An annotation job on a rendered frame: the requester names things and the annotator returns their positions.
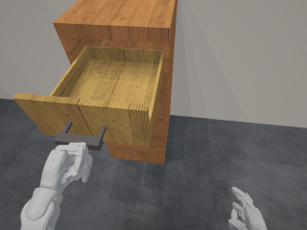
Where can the drawer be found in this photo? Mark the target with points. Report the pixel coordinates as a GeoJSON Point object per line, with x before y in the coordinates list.
{"type": "Point", "coordinates": [105, 86]}

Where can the left robot forearm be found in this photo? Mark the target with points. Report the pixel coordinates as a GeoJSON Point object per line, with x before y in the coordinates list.
{"type": "Point", "coordinates": [42, 211]}

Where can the handle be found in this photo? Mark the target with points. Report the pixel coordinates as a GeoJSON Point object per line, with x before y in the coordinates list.
{"type": "Point", "coordinates": [92, 142]}

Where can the right robot hand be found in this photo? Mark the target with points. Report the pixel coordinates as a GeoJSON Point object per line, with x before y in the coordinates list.
{"type": "Point", "coordinates": [250, 216]}

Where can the left robot hand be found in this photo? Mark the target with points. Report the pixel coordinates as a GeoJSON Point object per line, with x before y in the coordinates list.
{"type": "Point", "coordinates": [74, 158]}

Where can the cabinet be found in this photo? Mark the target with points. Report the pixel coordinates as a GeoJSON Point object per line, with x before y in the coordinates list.
{"type": "Point", "coordinates": [134, 24]}

